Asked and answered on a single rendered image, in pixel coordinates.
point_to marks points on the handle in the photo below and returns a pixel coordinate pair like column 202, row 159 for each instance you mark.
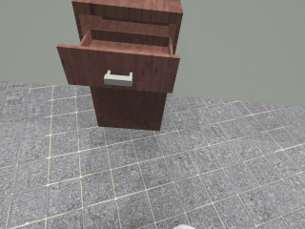
column 117, row 80

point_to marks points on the drawer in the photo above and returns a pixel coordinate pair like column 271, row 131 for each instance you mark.
column 149, row 57

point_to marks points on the cabinet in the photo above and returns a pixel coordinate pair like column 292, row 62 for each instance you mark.
column 122, row 108

